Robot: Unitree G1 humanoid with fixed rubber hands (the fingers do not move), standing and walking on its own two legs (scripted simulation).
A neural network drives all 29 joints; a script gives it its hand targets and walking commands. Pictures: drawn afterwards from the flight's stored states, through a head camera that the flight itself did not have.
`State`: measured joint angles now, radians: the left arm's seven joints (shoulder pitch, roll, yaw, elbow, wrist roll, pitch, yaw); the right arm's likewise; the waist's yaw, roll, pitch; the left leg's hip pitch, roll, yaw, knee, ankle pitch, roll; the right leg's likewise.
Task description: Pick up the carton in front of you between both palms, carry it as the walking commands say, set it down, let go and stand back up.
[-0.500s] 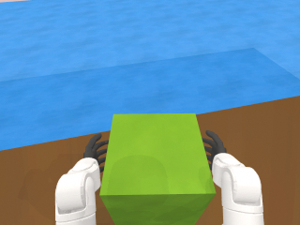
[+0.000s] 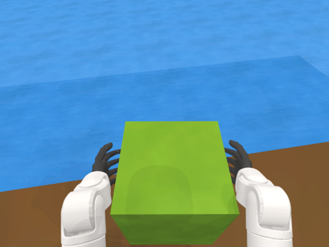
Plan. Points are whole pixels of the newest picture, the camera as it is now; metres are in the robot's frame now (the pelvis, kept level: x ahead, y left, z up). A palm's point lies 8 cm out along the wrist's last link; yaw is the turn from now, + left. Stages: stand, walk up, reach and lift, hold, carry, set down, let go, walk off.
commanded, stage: carry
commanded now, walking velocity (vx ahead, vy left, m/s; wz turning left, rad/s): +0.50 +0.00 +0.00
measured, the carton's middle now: (171, 186) +0.28 +0.00 +0.02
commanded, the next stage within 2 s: none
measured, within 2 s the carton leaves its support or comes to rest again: neither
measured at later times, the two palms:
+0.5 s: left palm (125, 78) +0.64 +0.14 +0.10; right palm (213, 77) +0.63 -0.15 +0.10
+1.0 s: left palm (144, 34) +1.03 +0.11 +0.10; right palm (206, 32) +1.03 -0.19 +0.10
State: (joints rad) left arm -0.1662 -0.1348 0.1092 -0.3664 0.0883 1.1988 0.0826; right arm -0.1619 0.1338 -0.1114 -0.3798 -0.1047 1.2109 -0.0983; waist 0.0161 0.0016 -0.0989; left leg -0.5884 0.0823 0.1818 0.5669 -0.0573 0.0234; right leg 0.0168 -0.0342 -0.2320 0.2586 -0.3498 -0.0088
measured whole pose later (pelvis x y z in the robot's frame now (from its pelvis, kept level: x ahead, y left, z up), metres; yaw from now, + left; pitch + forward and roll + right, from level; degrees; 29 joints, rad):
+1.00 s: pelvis +0.65 -0.03 -0.02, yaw -2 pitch +5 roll +0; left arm -0.70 -0.03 0.25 0.03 0.05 1.20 0.13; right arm -0.72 0.02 -0.24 0.05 -0.07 1.21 -0.13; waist 0.01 0.01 0.03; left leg -0.58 -0.01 0.13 0.62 -0.01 0.09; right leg -0.18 0.02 -0.16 0.61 -0.48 -0.07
